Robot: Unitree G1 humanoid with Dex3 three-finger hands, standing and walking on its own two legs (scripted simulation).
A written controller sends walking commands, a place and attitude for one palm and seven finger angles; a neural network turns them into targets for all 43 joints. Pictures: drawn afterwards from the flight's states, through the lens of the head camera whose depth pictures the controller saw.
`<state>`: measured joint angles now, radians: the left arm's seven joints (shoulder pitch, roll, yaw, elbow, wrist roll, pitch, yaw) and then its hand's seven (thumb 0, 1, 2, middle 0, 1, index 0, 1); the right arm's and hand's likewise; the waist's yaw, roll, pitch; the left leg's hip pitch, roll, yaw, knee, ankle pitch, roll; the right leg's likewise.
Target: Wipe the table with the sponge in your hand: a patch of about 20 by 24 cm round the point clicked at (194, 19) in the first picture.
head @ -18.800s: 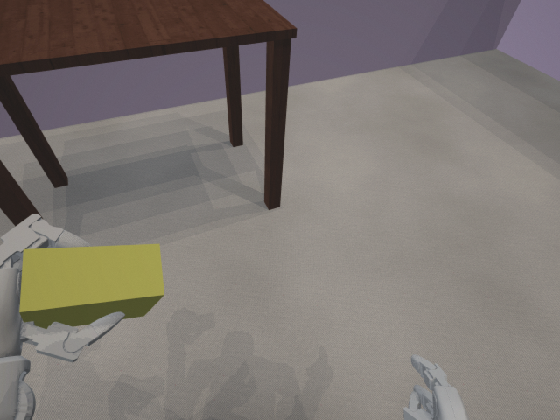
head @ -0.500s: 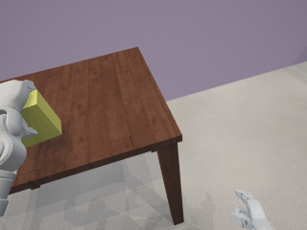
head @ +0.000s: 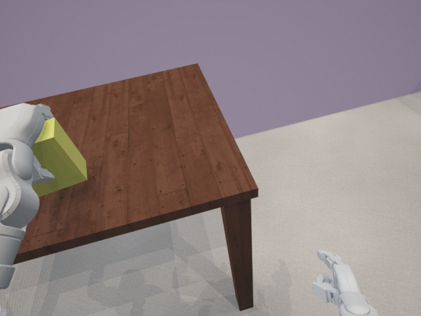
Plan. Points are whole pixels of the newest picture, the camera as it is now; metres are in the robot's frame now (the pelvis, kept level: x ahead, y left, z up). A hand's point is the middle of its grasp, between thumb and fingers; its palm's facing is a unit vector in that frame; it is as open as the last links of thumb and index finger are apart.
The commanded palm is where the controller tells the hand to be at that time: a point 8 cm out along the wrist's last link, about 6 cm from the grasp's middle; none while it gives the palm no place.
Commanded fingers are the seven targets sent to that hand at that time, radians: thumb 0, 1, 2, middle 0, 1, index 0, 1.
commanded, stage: move the sponge above the wiping area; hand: left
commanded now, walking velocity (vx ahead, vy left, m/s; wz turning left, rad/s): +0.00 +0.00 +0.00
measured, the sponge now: (47, 167) +0.30 +0.35 +0.17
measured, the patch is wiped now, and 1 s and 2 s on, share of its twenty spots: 0.00 0.00 0.05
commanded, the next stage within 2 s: lower the sponge onto the table in 0.52 s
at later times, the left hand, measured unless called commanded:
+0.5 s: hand (31, 151) +0.29 +0.34 +0.22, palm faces +0.16 +0.02 -0.99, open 9.9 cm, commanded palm +0.24 +0.33 +0.27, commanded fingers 0.00 0.10 1.30 -1.20 -1.60 -1.20 -1.60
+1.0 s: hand (37, 160) +0.28 +0.34 +0.20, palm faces +0.07 +0.01 -1.00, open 9.9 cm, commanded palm +0.24 +0.32 +0.27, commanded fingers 0.00 0.10 1.30 -1.20 -1.60 -1.20 -1.60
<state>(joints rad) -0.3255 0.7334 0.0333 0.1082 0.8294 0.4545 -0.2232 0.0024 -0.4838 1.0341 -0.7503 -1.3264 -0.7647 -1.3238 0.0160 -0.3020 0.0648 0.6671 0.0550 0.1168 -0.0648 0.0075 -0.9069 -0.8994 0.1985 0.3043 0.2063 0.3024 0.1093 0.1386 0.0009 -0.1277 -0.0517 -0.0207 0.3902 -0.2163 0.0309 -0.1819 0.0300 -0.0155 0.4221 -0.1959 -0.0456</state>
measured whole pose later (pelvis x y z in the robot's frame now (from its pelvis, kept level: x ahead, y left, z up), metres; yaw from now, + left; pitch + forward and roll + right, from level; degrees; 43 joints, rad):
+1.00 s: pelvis -0.01 +0.00 +0.00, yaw +0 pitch -3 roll +1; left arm -0.32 0.70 -0.01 0.08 0.85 0.49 -0.24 0.00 -0.48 1.03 -0.75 -1.33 -0.77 -1.33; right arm 0.03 -0.30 0.07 0.67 0.06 0.11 -0.06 0.01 -0.91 -0.90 0.20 0.30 0.21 0.30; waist 0.11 0.13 0.01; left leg -0.13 -0.06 -0.02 0.38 -0.20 0.04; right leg -0.18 0.02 -0.02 0.41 -0.17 -0.04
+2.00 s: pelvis +0.00 +0.00 +0.00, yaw +1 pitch -3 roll +0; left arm -0.23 0.68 0.01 0.15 0.87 0.32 -0.18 0.00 -0.48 1.03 -0.75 -1.34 -0.76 -1.34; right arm 0.07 -0.30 0.05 0.70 0.04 0.08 -0.10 0.01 -0.91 -0.90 0.20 0.30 0.21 0.30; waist 0.11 0.11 0.02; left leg -0.13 -0.06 -0.04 0.40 -0.22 0.04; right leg -0.17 0.03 -0.03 0.41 -0.19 -0.04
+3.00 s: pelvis +0.01 +0.01 +0.00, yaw +1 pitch +4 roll +0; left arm -0.66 0.73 0.02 0.75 0.99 0.01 -0.16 0.02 -0.53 1.08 -0.77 -1.30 -0.78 -1.33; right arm 0.19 -0.31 0.01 0.73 0.05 0.13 -0.10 0.00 -0.91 -0.90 0.20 0.30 0.21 0.30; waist 0.05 0.07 -0.03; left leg -0.27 -0.05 -0.04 0.44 -0.24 0.04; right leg -0.29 0.03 -0.04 0.41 -0.19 -0.04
